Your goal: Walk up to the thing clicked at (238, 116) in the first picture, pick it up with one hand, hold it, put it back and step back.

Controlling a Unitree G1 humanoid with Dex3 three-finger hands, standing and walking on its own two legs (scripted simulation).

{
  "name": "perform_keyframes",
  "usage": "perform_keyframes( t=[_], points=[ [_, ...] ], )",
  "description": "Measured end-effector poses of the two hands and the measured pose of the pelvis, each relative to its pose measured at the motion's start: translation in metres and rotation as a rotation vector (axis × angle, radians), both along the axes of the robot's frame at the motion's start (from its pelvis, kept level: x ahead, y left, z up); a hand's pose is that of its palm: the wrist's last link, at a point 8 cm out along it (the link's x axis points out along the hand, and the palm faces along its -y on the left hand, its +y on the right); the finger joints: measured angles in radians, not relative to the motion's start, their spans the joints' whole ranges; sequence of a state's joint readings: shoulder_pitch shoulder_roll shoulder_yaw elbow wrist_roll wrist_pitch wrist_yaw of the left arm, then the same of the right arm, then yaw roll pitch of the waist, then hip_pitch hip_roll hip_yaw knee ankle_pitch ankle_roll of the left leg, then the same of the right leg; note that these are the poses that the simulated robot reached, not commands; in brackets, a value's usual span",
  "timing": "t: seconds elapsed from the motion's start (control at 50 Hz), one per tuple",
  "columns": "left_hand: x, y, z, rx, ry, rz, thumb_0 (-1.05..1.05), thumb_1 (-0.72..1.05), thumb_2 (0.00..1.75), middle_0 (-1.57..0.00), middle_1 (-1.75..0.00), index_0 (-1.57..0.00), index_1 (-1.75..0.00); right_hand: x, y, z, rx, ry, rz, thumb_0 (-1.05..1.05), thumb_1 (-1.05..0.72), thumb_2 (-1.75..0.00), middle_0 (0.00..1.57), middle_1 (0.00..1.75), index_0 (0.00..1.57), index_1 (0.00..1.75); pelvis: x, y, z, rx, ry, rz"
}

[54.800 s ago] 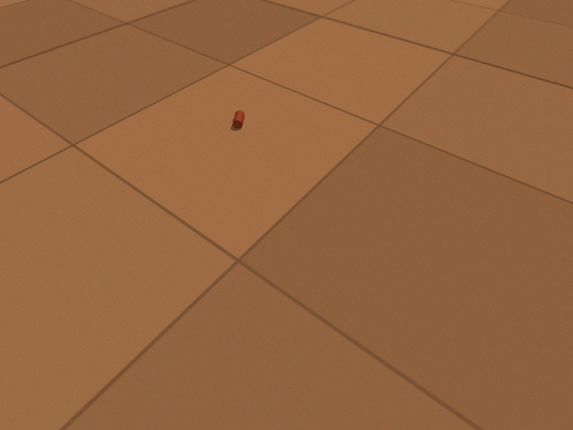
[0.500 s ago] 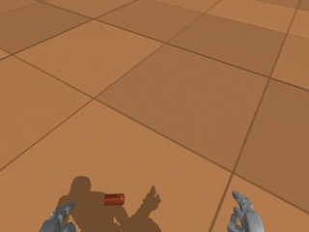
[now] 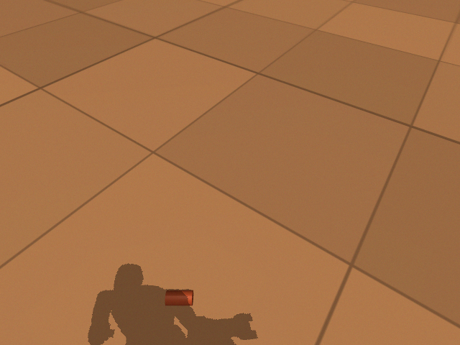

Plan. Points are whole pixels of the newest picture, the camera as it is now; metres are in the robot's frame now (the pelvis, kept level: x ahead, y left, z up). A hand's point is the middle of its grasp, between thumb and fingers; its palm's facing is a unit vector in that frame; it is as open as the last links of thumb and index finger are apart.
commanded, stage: stand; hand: left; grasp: from above
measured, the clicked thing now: (179, 297) +0.47 +0.20 -0.73
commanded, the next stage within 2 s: none
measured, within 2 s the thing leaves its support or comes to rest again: neither
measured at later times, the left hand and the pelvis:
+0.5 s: hand out of the picture +0.04 +0.24 -0.14, palm faces +0.03 -0.94 -0.33, open 7.4 cm; pelvis -0.01 +0.00 +0.02, yaw +0 degrees
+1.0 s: hand out of the picture +0.05 +0.22 -0.14, palm faces +0.00 -0.95 -0.31, open 7.4 cm; pelvis +0.00 -0.01 +0.02, yaw -1 degrees
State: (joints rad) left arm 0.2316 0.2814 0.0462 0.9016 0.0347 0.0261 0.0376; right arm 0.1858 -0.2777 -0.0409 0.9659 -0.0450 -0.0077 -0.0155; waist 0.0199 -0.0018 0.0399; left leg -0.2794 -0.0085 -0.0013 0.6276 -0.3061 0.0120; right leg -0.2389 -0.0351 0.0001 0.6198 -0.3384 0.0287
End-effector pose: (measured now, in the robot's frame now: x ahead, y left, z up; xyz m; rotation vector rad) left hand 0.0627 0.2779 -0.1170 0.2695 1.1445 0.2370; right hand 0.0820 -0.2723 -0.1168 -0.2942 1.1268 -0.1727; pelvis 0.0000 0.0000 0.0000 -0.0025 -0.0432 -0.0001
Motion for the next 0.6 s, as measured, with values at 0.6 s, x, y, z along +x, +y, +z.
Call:
perform_keyframes(
  t=[0.6],
  points=[
    [-0.033,0.004,0.01,-0.001,0.12,0.013,0.0,0.9,0.89,-0.2,-0.3,-0.2,-0.3,-0.043,-0.007,0.006,0.016,0.109,-0.065,0.01,-0.9,-0.9,0.21,0.3,0.2,0.3,-0.013,-0.001,0.019,0.002,-0.042,-0.01]
  ],
)
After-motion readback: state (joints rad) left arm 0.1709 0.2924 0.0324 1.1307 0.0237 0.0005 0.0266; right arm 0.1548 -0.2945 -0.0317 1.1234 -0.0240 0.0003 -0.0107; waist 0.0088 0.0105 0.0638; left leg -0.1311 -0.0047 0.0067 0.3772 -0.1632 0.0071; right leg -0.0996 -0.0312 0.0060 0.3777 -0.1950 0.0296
